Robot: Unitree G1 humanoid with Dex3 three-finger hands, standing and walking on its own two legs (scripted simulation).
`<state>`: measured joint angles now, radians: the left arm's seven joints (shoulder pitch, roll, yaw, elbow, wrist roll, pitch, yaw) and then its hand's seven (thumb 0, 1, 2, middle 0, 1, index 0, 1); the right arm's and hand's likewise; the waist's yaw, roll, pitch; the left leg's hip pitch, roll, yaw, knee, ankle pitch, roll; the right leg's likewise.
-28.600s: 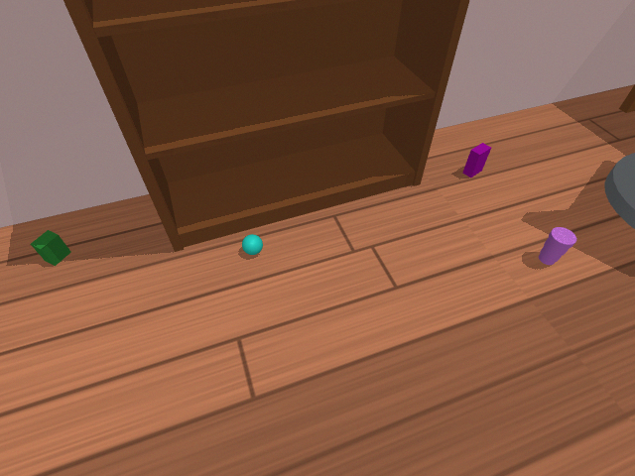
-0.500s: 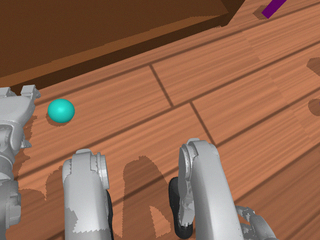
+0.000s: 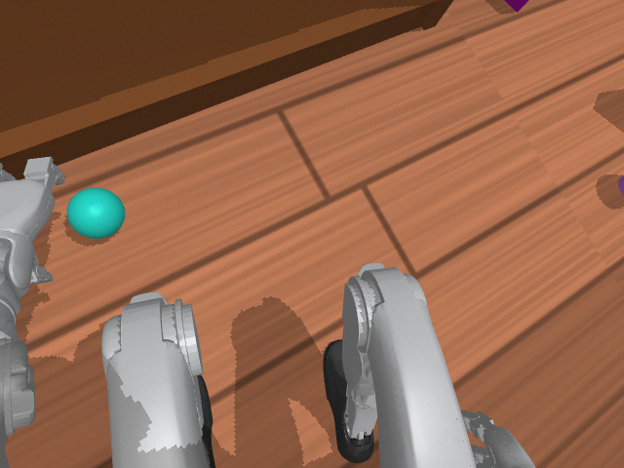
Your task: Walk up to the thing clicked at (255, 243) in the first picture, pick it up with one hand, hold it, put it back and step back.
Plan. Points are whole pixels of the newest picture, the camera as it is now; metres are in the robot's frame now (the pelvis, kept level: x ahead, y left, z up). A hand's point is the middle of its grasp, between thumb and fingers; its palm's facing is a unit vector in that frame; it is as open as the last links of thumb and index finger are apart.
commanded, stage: rise first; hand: left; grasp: from above
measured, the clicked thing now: (96, 213) +0.48 +0.28 -0.29
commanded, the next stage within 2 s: approach in 0.16 s
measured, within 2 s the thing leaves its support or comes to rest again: neither
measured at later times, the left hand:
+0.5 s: hand (59, 215) +0.44 +0.29 -0.18, palm faces -0.43 -0.06 -0.90, open 14.0 cm
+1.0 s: hand (69, 211) +0.45 +0.28 -0.18, palm faces -0.51 -0.11 -0.85, open 14.0 cm
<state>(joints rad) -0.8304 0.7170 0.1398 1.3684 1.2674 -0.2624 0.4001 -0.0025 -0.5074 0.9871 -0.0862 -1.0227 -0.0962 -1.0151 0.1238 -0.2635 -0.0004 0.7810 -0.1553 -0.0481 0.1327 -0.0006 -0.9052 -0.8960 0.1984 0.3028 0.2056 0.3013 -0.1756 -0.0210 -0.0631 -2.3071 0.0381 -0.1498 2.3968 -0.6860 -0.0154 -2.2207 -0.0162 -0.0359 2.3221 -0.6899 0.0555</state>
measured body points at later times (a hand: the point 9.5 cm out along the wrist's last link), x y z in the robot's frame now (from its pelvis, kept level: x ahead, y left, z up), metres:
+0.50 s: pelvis +0.00 +0.00 -0.01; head +0.23 +0.08 +0.37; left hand +0.46 +0.29 -0.13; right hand +0.08 -0.28 -0.12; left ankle +0.08 +0.13 -0.30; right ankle +0.10 -0.14 -0.30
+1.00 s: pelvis +0.00 +0.00 -0.01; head +0.24 +0.04 +0.37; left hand +0.47 +0.29 -0.13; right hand +0.01 -0.27 -0.11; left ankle +0.08 +0.13 -0.30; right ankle +0.10 -0.14 -0.30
